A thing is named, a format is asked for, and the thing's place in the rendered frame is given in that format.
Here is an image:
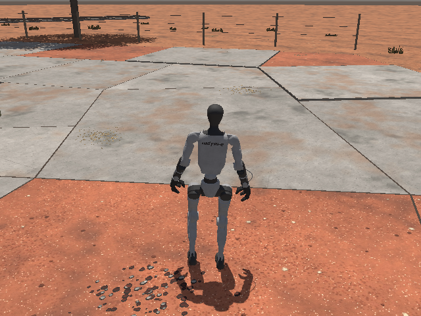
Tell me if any left robot upper arm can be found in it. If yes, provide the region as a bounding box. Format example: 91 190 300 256
180 132 200 167

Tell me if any robot left thigh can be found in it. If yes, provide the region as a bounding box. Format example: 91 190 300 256
187 182 201 223

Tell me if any robot thigh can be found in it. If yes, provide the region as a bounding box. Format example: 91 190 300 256
187 182 201 223
216 184 232 228

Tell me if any robot right forearm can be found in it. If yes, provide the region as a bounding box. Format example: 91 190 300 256
237 161 249 188

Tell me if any right robot hand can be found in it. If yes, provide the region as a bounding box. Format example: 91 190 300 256
235 186 251 201

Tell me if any robot right thigh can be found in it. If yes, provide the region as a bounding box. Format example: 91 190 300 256
216 184 232 228

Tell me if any left robot hand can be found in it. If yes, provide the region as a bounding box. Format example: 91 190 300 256
170 179 185 194

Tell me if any robot left forearm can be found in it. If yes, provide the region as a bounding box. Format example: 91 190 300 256
172 157 186 181

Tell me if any right robot upper arm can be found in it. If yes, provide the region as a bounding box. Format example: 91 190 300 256
228 134 243 171

